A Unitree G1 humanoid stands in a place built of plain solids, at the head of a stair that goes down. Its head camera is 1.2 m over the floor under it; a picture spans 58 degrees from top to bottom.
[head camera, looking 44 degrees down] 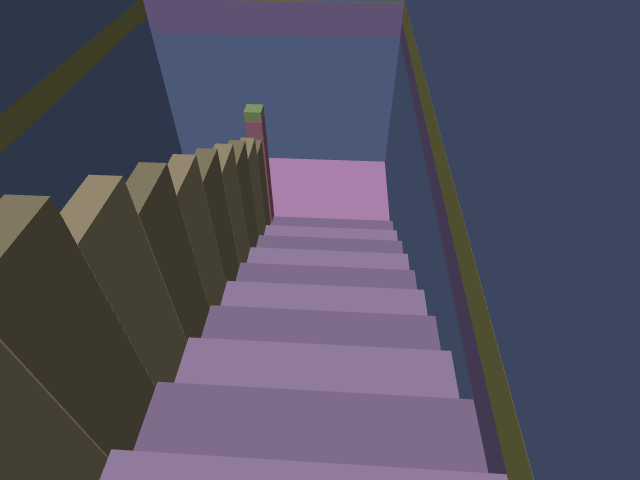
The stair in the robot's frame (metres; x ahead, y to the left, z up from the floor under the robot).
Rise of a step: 0.16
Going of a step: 0.30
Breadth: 1.17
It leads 3 degrees to the right of straight ahead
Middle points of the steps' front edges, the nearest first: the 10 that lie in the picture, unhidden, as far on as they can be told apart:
0.47 0.04 -0.15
0.77 0.03 -0.31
1.06 0.01 -0.47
1.36 -0.01 -0.62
1.66 -0.03 -0.78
1.96 -0.05 -0.94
2.26 -0.06 -1.09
2.56 -0.08 -1.25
2.86 -0.10 -1.41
3.16 -0.12 -1.56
